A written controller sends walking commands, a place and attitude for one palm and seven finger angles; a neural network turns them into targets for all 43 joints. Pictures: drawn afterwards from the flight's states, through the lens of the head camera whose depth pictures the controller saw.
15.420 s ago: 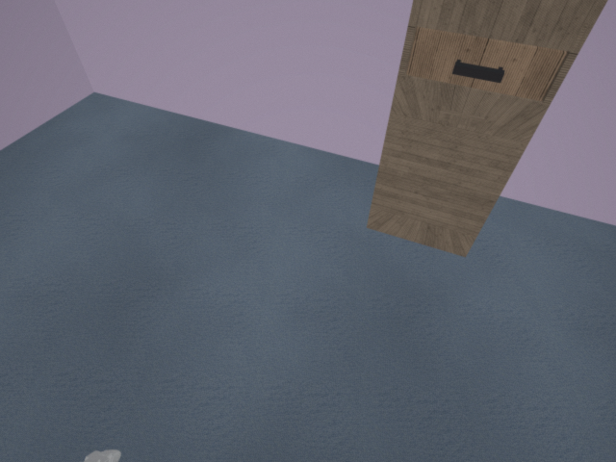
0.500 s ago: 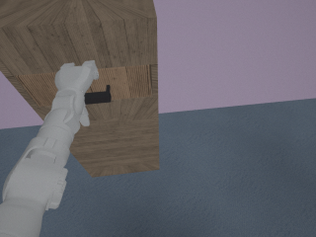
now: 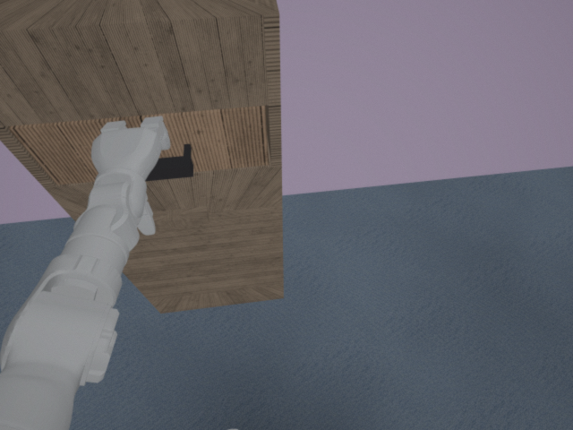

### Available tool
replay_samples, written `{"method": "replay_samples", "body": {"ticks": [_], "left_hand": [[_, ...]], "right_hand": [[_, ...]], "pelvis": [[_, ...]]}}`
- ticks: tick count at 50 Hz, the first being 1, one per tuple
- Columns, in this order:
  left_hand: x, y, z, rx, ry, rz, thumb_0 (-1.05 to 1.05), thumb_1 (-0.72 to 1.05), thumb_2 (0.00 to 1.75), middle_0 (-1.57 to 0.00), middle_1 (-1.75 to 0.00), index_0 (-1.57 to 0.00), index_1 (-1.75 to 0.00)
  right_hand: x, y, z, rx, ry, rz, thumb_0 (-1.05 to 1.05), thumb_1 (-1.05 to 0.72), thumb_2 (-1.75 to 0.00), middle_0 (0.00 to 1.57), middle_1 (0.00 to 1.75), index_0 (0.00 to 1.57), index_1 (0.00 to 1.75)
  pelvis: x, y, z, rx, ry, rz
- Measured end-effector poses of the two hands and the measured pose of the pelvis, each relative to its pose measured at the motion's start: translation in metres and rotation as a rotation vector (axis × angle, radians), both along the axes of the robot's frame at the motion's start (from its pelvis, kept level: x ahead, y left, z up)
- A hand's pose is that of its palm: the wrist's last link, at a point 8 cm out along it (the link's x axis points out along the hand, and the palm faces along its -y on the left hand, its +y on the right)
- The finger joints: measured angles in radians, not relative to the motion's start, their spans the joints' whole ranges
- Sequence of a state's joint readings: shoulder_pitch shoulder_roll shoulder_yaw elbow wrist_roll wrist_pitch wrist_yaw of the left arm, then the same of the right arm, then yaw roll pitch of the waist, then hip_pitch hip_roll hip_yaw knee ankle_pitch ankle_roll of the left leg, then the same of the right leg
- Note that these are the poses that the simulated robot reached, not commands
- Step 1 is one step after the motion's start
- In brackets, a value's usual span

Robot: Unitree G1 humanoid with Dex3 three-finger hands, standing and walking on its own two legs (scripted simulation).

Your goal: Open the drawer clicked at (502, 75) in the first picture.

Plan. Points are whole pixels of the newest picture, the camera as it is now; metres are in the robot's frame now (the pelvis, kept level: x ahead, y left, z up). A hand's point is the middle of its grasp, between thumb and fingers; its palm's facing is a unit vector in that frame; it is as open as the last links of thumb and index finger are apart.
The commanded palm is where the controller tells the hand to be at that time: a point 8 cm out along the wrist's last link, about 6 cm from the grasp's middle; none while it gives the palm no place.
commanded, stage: lower the fingers behind the handle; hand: left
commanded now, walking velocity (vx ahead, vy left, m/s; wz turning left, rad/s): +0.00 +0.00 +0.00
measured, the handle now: (152, 160) +0.54 +0.20 +0.04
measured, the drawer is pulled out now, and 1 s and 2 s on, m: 0.00 0.00 0.00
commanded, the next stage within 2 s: close the thumb around the handle in 1.12 s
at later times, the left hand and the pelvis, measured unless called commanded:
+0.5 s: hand (144, 192) +0.47 +0.21 +0.03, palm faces -0.06 -0.04 -1.00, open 13.9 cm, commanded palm +0.46 +0.20 +0.08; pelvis +0.00 +0.00 -0.01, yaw +0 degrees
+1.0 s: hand (147, 194) +0.48 +0.21 +0.02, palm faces -0.06 -0.04 -1.00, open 13.9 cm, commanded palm +0.46 +0.21 +0.07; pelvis -0.01 +0.01 -0.01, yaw -1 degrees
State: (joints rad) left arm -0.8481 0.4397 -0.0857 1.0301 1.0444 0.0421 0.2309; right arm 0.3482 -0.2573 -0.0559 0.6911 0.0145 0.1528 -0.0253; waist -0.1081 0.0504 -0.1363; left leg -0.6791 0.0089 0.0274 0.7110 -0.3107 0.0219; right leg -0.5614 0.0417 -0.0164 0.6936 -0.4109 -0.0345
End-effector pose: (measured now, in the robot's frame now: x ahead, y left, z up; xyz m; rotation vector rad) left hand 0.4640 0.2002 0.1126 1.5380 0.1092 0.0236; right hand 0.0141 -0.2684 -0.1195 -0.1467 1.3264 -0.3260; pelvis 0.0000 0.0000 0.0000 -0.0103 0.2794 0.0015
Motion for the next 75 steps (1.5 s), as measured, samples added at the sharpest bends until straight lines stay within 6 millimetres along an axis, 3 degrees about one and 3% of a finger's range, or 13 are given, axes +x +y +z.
{"method": "replay_samples", "body": {"ticks": [14,31,53,63,68,75], "left_hand": [[0.001,-0.003,-0.016,-0.010,0.002,-0.004,0.00,-0.49,0.30,-0.32,-1.20,-0.32,-1.20],[-0.007,0.006,-0.037,-0.003,0.007,0.002,0.00,-0.49,0.30,-0.32,-1.20,-0.32,-1.20],[-0.002,0.007,-0.040,-0.013,0.003,-0.003,0.00,-0.49,0.30,-0.30,-1.20,-0.32,-1.20],[-0.004,0.008,-0.041,-0.011,-0.012,-0.012,0.00,-0.49,0.30,-0.29,-1.20,-0.32,-1.20],[-0.003,0.007,-0.042,-0.007,-0.015,-0.003,0.00,-0.42,0.33,-0.29,-1.21,-0.32,-1.21],[-0.001,0.006,-0.041,0.001,-0.002,0.009,0.00,-0.15,0.44,-0.31,-1.23,-0.34,-1.23]], "right_hand": [[-0.015,0.005,-0.004,0.006,0.030,-0.025,0.01,-0.91,-0.90,0.20,0.30,0.20,0.30],[-0.014,0.005,-0.006,-0.015,0.024,-0.007,0.01,-0.91,-0.90,0.20,0.30,0.20,0.30],[-0.041,0.019,-0.009,-0.008,0.063,-0.044,0.01,-0.91,-0.90,0.20,0.30,0.20,0.30],[-0.039,0.019,-0.008,-0.009,0.063,-0.044,0.01,-0.91,-0.90,0.20,0.30,0.20,0.30],[-0.033,0.019,-0.008,-0.009,0.057,-0.034,0.01,-0.91,-0.90,0.20,0.30,0.20,0.30],[-0.025,0.018,-0.008,-0.009,0.041,-0.023,0.01,-0.91,-0.90,0.20,0.30,0.20,0.30]], "pelvis": [[0.001,0.001,-0.004,-0.003,0.023,-0.012],[-0.005,0.005,-0.010,-0.012,0.043,-0.001],[-0.010,0.012,-0.014,-0.022,0.058,-0.015],[-0.008,0.015,-0.013,-0.022,0.058,-0.017],[-0.007,0.015,-0.013,-0.023,0.058,-0.013],[-0.007,0.014,-0.013,-0.022,0.057,-0.008]]}}
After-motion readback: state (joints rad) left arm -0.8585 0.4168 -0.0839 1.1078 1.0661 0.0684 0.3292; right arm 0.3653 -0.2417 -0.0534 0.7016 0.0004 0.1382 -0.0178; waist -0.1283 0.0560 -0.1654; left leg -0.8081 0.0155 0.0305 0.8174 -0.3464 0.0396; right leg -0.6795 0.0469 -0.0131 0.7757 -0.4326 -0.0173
